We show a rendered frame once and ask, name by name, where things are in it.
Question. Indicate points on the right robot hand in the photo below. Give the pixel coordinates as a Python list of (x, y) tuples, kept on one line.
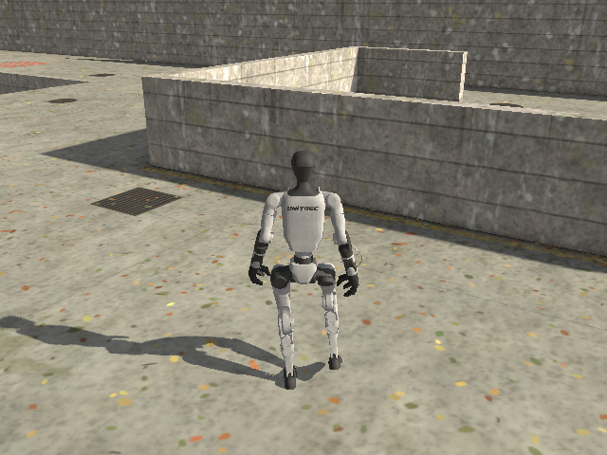
[(353, 281)]

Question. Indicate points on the right robot forearm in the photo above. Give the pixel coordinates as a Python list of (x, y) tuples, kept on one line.
[(347, 257)]

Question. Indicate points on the right robot upper arm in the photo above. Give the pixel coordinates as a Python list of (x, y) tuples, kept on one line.
[(332, 200)]

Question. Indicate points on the left robot forearm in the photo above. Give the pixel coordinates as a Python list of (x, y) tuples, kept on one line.
[(258, 252)]

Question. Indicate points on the left robot hand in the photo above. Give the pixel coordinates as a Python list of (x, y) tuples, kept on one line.
[(259, 271)]

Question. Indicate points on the left robot thigh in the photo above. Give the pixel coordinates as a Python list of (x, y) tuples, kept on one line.
[(280, 281)]

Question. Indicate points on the left robot upper arm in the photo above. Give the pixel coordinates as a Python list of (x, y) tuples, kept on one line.
[(274, 200)]

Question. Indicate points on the robot left foot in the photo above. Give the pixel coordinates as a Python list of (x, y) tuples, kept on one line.
[(290, 381)]

